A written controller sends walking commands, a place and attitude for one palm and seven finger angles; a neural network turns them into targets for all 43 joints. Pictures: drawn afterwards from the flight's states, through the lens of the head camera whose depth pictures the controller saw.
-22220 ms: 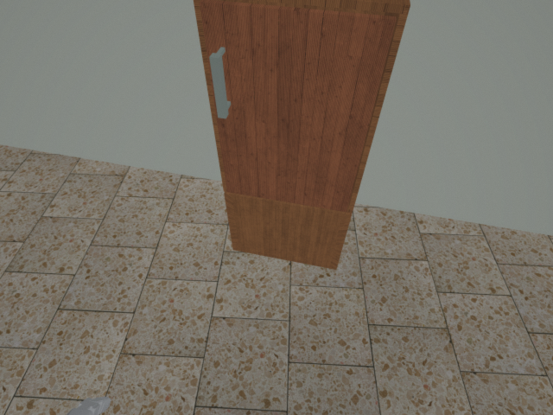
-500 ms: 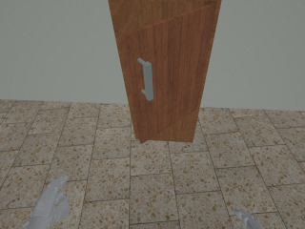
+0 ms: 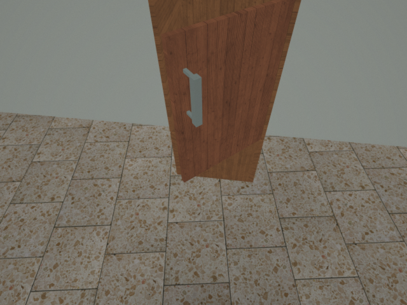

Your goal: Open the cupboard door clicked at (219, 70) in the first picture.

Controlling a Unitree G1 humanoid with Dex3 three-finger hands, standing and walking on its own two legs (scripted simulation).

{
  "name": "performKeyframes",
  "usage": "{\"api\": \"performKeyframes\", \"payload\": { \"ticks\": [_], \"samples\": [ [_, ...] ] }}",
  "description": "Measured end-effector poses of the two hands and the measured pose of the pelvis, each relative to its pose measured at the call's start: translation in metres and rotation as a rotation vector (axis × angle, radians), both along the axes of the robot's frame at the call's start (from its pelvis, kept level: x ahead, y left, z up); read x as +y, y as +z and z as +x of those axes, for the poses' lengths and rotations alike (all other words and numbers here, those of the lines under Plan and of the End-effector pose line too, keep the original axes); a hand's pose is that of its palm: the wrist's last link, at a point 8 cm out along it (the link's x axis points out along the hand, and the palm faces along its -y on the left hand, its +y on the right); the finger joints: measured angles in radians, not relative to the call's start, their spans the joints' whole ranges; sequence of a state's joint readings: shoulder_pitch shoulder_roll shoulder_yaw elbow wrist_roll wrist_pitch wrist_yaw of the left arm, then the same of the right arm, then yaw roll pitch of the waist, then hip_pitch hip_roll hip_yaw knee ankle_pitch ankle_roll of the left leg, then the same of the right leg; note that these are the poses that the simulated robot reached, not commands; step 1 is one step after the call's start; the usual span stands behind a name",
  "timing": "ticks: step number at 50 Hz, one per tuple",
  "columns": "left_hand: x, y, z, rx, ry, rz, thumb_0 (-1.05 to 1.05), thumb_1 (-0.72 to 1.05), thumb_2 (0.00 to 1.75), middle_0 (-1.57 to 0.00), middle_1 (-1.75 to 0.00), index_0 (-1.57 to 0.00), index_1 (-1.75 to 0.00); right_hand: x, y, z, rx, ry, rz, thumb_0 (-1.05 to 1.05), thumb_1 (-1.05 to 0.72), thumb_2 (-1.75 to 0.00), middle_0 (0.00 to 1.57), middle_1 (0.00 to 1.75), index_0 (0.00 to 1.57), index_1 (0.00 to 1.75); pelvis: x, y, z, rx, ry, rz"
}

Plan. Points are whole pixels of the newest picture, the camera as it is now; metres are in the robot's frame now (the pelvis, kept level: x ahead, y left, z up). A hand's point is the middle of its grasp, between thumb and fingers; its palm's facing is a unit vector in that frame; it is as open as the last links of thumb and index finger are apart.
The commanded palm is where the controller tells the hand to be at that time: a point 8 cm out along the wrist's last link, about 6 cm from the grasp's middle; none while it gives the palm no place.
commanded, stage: let the arm hang, fingers relaxed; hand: left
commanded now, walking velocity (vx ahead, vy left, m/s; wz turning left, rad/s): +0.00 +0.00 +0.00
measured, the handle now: (192, 98) +0.61 +0.07 +0.05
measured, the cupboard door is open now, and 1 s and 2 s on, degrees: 42 42 42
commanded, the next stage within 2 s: look to check the result in 0.44 s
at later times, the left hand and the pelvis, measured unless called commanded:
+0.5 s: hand out of the picture +0.07 +0.19 -0.16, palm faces -0.01 -0.97 -0.24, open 7.4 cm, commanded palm none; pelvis +0.01 -0.01 +0.00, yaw +0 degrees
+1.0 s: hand out of the picture +0.09 +0.21 -0.16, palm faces -0.01 -0.95 -0.31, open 7.4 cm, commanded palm none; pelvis +0.03 -0.02 +0.01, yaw +0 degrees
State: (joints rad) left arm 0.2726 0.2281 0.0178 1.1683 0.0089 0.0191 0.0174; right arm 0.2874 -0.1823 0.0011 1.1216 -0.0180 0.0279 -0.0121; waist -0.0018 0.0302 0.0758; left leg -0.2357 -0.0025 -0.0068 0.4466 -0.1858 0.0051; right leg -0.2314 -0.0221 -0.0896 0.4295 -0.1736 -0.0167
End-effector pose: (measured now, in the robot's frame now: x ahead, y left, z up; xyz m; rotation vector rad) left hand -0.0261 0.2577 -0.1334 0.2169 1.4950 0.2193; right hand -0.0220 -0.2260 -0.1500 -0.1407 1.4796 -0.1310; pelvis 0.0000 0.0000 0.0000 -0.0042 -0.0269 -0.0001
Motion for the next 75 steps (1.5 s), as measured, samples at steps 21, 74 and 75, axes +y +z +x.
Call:
{"api": "performKeyframes", "payload": {
  "ticks": [21, 74, 75],
  "samples": [
    [-0.025, 0.002, 0.095, -0.218, -0.074, -0.045, 0.01, 0.9, 0.9, -0.2, -0.3, -0.2, -0.3, -0.011, 0.004, 0.047, -0.113, 0.005, -0.012, 0.01, -0.91, -0.9, 0.2, 0.3, 0.2, 0.3, -0.005, 0.003, 0.011, -0.004, -0.006, 0.009],
    [-0.029, -0.011, 0.14, -0.141, -0.185, -0.052, 0.01, 0.9, 0.9, -0.2, -0.3, -0.2, -0.3, -0.036, 0.003, 0.055, -0.139, -0.136, -0.088, 0.01, -0.91, -0.9, 0.2, 0.3, 0.2, 0.3, -0.014, -0.007, 0.033, 0.024, -0.158, 0.025],
    [-0.031, -0.012, 0.143, -0.142, -0.193, -0.054, 0.01, 0.9, 0.9, -0.2, -0.3, -0.2, -0.3, -0.036, 0.001, 0.048, -0.13, -0.147, -0.087, 0.01, -0.91, -0.9, 0.2, 0.3, 0.2, 0.3, -0.014, -0.008, 0.032, 0.023, -0.169, 0.03]
  ]
}}
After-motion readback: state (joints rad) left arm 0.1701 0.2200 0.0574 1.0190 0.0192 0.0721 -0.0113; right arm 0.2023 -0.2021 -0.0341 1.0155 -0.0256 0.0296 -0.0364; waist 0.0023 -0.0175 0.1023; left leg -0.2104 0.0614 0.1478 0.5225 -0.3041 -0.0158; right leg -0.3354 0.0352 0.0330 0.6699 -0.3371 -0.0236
